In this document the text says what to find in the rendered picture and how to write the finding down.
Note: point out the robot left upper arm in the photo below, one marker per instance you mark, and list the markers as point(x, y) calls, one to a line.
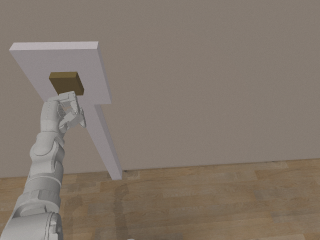
point(41, 226)

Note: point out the robot left forearm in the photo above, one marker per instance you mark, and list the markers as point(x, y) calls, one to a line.
point(44, 181)

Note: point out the robot left hand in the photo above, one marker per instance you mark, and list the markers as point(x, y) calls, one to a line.
point(54, 118)

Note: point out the panel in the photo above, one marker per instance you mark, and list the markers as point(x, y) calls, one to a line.
point(39, 59)

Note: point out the button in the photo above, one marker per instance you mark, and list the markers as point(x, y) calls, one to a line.
point(64, 82)

